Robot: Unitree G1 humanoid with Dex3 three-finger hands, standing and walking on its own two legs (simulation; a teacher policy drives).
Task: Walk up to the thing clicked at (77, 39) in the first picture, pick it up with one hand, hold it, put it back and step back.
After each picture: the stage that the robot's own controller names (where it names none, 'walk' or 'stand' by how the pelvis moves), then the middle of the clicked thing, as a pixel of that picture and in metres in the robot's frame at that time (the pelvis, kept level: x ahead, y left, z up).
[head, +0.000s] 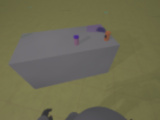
stand; (76, 40) +0.88 +0.20 -0.07
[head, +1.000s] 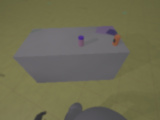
walk; (81, 41) +0.82 +0.18 -0.06
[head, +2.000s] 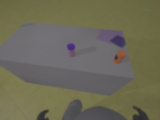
stand; (71, 50) +0.55 +0.21 -0.04
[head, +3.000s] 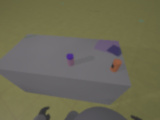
walk; (70, 59) +0.53 +0.21 -0.07
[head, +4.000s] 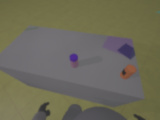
stand; (74, 61) +0.45 +0.16 -0.05
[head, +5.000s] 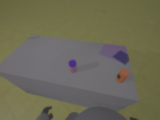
stand; (72, 66) +0.45 +0.17 -0.08
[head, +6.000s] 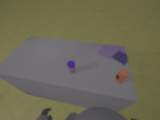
stand; (71, 67) +0.45 +0.18 -0.08
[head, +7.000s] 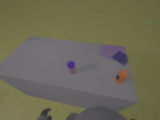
stand; (71, 68) +0.44 +0.18 -0.08
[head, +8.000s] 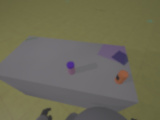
rise first; (71, 68) +0.43 +0.18 -0.08
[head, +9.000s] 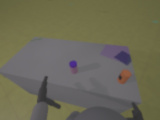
rise first; (73, 67) +0.44 +0.19 -0.07
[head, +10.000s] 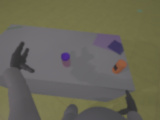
go down; (66, 60) +0.46 +0.17 -0.04
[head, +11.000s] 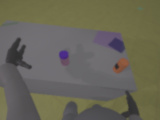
go down; (64, 58) +0.45 +0.18 -0.01
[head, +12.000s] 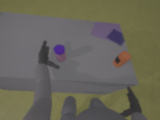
close in; (60, 53) +0.45 +0.18 +0.02
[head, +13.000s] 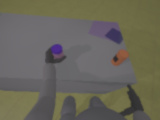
close; (58, 53) +0.46 +0.18 +0.03
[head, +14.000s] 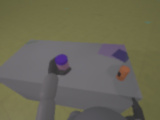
lift; (63, 65) +0.31 +0.18 +0.16
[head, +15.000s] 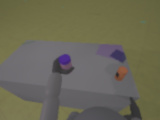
hold; (66, 64) +0.33 +0.16 +0.14
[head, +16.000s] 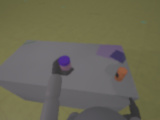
hold; (65, 65) +0.33 +0.17 +0.13
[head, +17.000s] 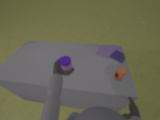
hold; (66, 65) +0.33 +0.16 +0.12
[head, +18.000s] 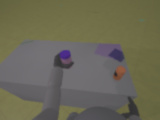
crouch; (66, 59) +0.38 +0.17 +0.12
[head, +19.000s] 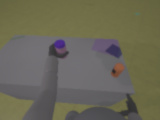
lower; (61, 49) +0.46 +0.19 +0.12
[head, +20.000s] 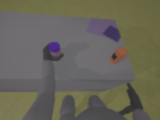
lower; (55, 51) +0.47 +0.19 +0.03
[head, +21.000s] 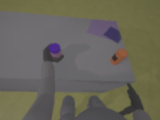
lower; (56, 52) +0.46 +0.19 +0.03
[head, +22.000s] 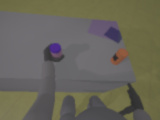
lower; (56, 52) +0.46 +0.19 +0.03
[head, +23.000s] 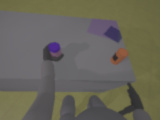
lower; (56, 51) +0.47 +0.19 +0.03
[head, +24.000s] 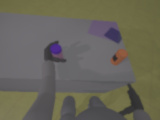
open; (57, 53) +0.46 +0.18 +0.03
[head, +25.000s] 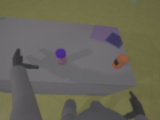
sink last; (61, 57) +0.44 +0.18 +0.00
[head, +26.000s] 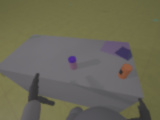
stand; (72, 63) +0.46 +0.19 -0.02
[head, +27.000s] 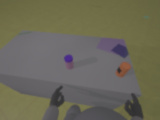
stand; (69, 62) +0.45 +0.19 -0.01
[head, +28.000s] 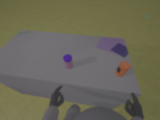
stand; (68, 62) +0.45 +0.19 -0.01
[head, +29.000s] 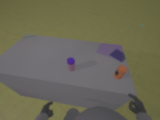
stand; (71, 64) +0.46 +0.18 -0.04
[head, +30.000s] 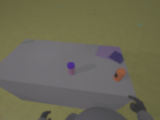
stand; (71, 68) +0.44 +0.18 -0.07
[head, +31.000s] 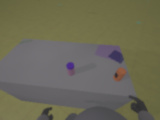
stand; (70, 69) +0.43 +0.18 -0.08
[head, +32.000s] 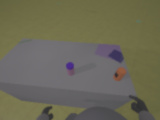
stand; (70, 69) +0.43 +0.18 -0.08
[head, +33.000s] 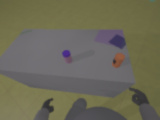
walk; (67, 57) +0.49 +0.25 -0.05
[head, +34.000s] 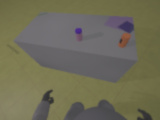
walk; (79, 34) +0.74 +0.15 -0.04
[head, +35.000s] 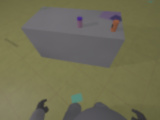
stand; (79, 22) +1.02 +0.18 -0.06
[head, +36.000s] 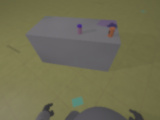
stand; (79, 29) +1.05 +0.19 -0.07
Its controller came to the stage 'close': yes
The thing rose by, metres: 0.20
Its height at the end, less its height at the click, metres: +0.00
